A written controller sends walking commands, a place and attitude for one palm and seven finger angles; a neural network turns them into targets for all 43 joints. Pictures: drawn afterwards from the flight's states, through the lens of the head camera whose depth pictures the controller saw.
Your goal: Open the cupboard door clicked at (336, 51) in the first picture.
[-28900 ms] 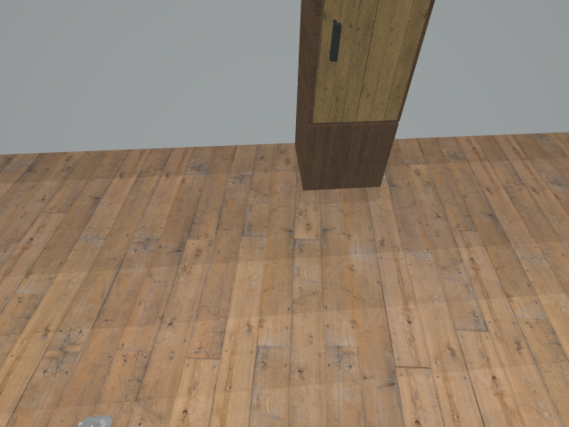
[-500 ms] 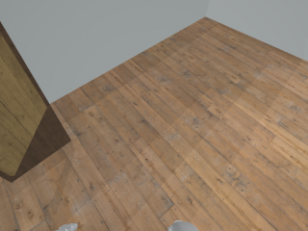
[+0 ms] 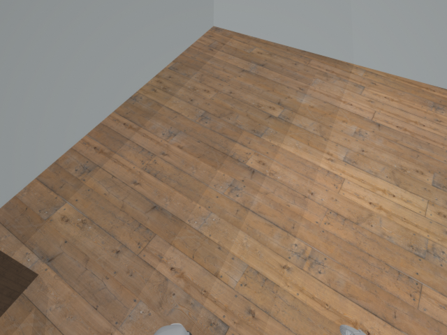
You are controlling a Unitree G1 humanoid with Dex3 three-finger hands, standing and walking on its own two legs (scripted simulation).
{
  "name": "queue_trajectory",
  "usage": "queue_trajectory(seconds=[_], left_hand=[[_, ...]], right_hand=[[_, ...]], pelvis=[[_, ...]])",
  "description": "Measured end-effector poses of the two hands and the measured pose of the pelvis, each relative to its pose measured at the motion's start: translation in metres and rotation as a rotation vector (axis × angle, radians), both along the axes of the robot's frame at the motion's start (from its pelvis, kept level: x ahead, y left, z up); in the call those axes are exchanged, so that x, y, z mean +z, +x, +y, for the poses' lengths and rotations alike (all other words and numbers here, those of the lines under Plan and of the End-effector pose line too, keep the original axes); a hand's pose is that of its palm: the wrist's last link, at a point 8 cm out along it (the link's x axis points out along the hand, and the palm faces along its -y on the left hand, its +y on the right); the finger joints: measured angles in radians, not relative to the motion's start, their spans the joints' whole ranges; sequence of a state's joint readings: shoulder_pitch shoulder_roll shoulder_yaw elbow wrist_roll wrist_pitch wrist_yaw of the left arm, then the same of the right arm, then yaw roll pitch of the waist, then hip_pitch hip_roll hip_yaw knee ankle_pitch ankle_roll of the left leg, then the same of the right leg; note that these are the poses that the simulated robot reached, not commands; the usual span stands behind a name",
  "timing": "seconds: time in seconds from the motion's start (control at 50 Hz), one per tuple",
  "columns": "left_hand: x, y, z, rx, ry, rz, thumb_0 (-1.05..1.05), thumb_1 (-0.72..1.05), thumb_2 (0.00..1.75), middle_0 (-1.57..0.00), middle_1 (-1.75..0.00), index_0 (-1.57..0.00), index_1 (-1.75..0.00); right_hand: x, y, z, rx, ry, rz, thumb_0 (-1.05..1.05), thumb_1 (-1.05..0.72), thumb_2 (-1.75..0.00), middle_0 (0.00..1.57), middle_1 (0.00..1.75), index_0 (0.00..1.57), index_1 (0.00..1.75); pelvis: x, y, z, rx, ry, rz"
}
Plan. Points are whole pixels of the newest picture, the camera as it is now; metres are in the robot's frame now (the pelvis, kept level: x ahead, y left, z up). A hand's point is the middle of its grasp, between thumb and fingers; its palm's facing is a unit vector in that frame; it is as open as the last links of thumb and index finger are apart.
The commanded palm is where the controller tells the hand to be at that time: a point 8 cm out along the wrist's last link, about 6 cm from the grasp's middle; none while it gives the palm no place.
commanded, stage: walk to a spot facing it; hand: left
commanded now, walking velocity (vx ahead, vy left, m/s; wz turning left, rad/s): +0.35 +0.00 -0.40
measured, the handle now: out of the picture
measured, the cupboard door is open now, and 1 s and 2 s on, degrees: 42 42 42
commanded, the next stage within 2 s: turn to face it in 0.98 s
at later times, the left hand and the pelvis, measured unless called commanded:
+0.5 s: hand (192, 235) +0.35 +0.10 -0.15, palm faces -0.19 -0.96 -0.22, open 7.4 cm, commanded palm none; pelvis +0.21 -0.06 +0.00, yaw -11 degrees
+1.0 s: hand (222, 170) +0.56 +0.04 -0.15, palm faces -0.23 -0.95 -0.19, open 7.4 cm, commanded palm none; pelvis +0.45 -0.12 +0.00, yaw -15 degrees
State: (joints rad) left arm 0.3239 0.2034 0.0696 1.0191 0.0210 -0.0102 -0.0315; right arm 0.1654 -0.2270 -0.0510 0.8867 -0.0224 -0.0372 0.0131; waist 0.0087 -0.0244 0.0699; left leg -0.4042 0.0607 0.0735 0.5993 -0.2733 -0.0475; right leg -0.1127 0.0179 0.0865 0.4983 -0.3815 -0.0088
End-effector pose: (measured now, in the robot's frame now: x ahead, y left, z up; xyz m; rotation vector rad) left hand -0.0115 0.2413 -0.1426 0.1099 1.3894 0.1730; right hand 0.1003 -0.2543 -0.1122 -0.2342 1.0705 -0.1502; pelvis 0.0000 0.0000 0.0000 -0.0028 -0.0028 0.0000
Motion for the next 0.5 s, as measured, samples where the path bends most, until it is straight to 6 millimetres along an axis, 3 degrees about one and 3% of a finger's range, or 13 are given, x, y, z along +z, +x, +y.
queue_trajectory(seconds=[0.04,0.08,0.18,0.3,0.38,0.44,0.5], left_hand=[[-0.011,0.018,0.008,-0.021,-0.007,0.019,0.01,0.9,0.89,-0.2,-0.3,-0.2,-0.3],[-0.013,0.046,0.013,-0.055,-0.004,0.013,0.01,0.91,0.89,-0.2,-0.3,-0.2,-0.3],[0.006,0.143,0.007,-0.127,-0.003,-0.11,0.01,0.91,0.89,-0.19,-0.3,-0.2,-0.3],[0.027,0.263,-0.03,-0.264,0.004,-0.229,0.01,0.91,0.9,-0.19,-0.3,-0.19,-0.3],[0.022,0.336,-0.063,-0.34,0.028,-0.31,0.01,0.91,0.9,-0.19,-0.3,-0.19,-0.3],[0.021,0.361,-0.081,-0.329,0.033,-0.327,0.01,0.91,0.9,-0.19,-0.3,-0.2,-0.3],[0.02,0.364,-0.094,-0.31,0.022,-0.266,0.0,0.91,0.89,-0.19,-0.3,-0.2,-0.3]], right_hand=[[-0.005,0.015,0.005,-0.011,-0.022,-0.044,0.01,-0.91,-0.9,0.2,0.3,0.2,0.29],[-0.006,0.014,0.01,-0.035,-0.021,-0.03,0.01,-0.91,-0.9,0.2,0.3,0.2,0.29],[-0.008,-0.015,0.019,-0.113,0.023,0.139,0.01,-0.91,-0.9,0.2,0.3,0.2,0.29],[-0.017,-0.052,0.019,-0.252,0.107,0.334,0.01,-0.91,-0.9,0.2,0.3,0.2,0.3],[-0.034,-0.062,0.007,-0.329,0.152,0.441,0.01,-0.91,-0.9,0.2,0.3,0.2,0.3],[-0.039,-0.042,-0.009,-0.348,0.154,0.485,0.01,-0.91,-0.9,0.2,0.3,0.2,0.29],[-0.031,0.007,-0.029,-0.35,0.129,0.426,0.02,-0.91,-0.9,0.2,0.3,0.2,0.29]], pelvis=[[-0.01,0.016,0.008,-0.031,-0.019,0.002],[-0.009,0.029,0.009,-0.058,-0.009,-0.001],[0.005,0.065,0.003,-0.097,0.004,0.022],[0.01,0.116,-0.016,-0.151,0.015,0.036],[-0.008,0.156,-0.043,-0.169,0.041,0.027],[-0.009,0.179,-0.054,-0.177,0.019,0.01],[0.001,0.205,-0.063,-0.184,0.012,0.01]])
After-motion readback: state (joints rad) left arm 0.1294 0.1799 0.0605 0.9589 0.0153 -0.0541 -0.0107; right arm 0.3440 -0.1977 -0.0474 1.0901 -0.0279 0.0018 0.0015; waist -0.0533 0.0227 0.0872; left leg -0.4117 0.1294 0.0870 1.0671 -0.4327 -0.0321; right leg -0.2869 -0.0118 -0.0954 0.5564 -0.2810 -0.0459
